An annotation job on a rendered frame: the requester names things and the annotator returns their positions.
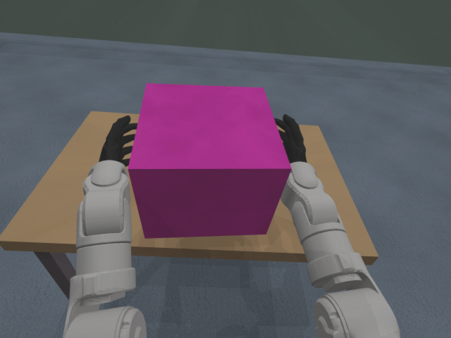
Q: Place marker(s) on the robot right upper arm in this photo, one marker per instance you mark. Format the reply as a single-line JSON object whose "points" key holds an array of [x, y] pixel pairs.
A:
{"points": [[357, 313]]}

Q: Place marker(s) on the robot left forearm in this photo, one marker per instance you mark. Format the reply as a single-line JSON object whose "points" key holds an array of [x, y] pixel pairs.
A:
{"points": [[104, 232]]}

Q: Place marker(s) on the table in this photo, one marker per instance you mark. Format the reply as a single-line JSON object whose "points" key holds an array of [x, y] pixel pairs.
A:
{"points": [[46, 223]]}

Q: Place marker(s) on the robot left upper arm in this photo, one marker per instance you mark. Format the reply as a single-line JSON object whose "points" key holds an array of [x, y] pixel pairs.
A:
{"points": [[120, 322]]}

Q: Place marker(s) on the robot right hand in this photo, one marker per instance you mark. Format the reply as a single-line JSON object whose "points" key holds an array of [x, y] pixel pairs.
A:
{"points": [[293, 141]]}

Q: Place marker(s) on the robot right forearm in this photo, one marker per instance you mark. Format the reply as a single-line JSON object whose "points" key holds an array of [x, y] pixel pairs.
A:
{"points": [[332, 263]]}

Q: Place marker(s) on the carton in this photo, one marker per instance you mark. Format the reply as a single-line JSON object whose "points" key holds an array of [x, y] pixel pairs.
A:
{"points": [[206, 161]]}

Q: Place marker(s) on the robot left hand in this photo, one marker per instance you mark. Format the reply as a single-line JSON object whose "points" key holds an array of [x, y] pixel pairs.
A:
{"points": [[113, 147]]}

